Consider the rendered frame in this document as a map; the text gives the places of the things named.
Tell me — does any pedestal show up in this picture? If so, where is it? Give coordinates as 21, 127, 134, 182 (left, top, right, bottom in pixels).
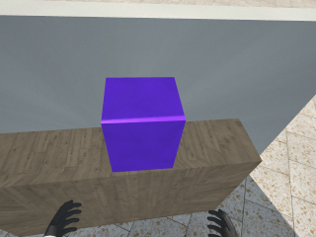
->
0, 118, 263, 237

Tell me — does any robot left hand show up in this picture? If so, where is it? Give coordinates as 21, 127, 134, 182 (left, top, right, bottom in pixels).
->
43, 199, 82, 237

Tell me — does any robot right hand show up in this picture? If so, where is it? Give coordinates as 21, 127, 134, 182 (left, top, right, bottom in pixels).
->
206, 209, 239, 237

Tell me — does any carton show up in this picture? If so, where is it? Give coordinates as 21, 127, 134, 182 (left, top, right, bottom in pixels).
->
101, 77, 186, 173

